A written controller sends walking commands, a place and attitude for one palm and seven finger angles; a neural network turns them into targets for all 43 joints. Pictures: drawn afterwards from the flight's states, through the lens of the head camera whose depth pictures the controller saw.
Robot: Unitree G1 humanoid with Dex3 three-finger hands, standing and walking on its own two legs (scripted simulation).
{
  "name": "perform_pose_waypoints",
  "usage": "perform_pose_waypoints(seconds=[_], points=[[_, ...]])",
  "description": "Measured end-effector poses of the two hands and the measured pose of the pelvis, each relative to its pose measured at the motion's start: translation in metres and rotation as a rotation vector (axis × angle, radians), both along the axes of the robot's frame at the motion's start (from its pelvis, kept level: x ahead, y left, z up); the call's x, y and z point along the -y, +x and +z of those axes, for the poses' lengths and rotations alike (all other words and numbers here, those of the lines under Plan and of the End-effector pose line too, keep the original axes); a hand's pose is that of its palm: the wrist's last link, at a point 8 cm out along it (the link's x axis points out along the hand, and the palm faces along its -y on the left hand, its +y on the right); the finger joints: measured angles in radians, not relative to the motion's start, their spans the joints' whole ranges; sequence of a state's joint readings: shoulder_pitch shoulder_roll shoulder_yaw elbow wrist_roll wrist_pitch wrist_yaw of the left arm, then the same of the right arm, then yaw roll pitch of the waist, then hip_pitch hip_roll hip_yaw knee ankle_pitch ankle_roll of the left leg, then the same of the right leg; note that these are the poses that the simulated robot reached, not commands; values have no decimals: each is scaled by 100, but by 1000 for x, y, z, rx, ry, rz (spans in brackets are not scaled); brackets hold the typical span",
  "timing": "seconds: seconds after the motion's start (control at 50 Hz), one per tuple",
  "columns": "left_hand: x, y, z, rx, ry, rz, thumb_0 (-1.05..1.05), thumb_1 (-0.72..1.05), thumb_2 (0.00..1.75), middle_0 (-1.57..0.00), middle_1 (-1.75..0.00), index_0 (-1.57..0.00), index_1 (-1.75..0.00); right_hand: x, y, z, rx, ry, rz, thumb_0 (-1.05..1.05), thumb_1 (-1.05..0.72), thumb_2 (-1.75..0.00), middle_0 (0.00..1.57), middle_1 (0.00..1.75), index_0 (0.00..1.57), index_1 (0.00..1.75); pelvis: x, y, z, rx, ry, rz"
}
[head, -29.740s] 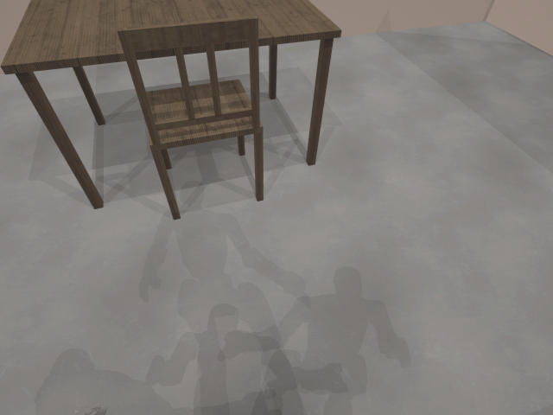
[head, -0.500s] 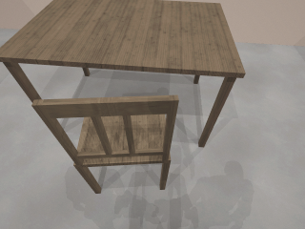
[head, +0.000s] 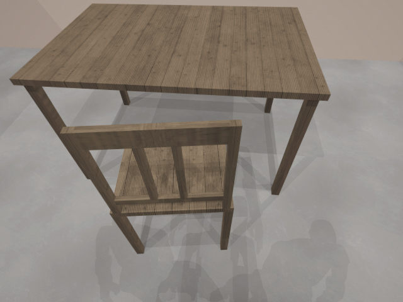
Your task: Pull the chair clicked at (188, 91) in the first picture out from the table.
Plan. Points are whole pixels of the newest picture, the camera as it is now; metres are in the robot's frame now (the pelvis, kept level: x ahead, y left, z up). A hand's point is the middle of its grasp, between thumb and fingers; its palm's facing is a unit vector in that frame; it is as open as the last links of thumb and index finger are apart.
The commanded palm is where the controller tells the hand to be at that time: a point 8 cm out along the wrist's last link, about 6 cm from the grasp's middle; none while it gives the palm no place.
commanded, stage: look again from close up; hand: left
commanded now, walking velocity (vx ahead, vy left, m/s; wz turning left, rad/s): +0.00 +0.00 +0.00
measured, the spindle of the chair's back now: (146, 174) +0.46 +0.20 -0.11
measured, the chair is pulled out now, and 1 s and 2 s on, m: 0.19 0.19 0.19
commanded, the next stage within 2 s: raise the hand toward the chair's back in 0.72 s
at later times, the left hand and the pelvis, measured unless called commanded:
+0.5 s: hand out of the picture +0.03 +0.17 -0.17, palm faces +0.02 -0.98 -0.22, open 7.3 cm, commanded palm none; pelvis +0.01 -0.01 +0.00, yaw +0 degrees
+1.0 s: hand (112, 274) +0.18 +0.19 -0.04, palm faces +0.30 -0.95 -0.12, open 7.6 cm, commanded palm +0.10 +0.22 -0.06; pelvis -0.01 -0.01 -0.01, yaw +3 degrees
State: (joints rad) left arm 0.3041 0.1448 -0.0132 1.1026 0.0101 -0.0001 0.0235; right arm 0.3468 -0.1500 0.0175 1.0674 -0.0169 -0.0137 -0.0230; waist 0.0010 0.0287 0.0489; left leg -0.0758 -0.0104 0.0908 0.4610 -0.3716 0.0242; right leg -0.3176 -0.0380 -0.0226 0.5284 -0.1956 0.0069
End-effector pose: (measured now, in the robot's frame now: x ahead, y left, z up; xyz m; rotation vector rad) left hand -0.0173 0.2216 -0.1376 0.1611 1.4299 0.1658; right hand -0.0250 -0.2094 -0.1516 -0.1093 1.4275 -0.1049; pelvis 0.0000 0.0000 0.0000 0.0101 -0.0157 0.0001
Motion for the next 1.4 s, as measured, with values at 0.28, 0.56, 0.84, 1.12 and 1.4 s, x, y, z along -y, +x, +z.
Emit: perform_pose_waypoints(seconds=[0.28, 0.56, 0.84, 1.12, 1.4], points=[[5, 25, -3, 40, 2, -12, 1, 93, 90, -20, -30, -20, -30, 7, 2, 2, -18, -17, -17, 0, -91, -90, 20, 30, 20, 30, 7, 6, 1, 7, -1, 3], [3, 37, 0, 75, 11, -13, 1, 93, 90, -20, -30, -20, -30, 9, 13, 3, 2, -15, -7, 0, -91, -90, 20, 30, 20, 30, 10, 5, 2, 9, -1, 6], [8, 21, -2, 49, 4, -2, 1, 93, 90, -20, -30, -20, -30, 9, 3, 4, -17, -14, -13, 0, -91, -90, 20, 30, 20, 30, 10, 3, 3, 11, -5, 8], [15, 184, 135, 1520, -107, -104, 1, 76, 83, -18, -27, -17, -27, 68, 180, 63, 885, -166, 183, 1, -91, -90, 20, 30, 20, 30, 17, -29, -47, -183, 14, 39], [-10, 120, 82, 1451, 28, -56, 1, 42, 70, -15, -22, -15, -22, 6, 236, 5, 916, -39, 362, 1, -91, -90, 20, 30, 20, 30, 25, -45, -105, -307, -46, 105]])
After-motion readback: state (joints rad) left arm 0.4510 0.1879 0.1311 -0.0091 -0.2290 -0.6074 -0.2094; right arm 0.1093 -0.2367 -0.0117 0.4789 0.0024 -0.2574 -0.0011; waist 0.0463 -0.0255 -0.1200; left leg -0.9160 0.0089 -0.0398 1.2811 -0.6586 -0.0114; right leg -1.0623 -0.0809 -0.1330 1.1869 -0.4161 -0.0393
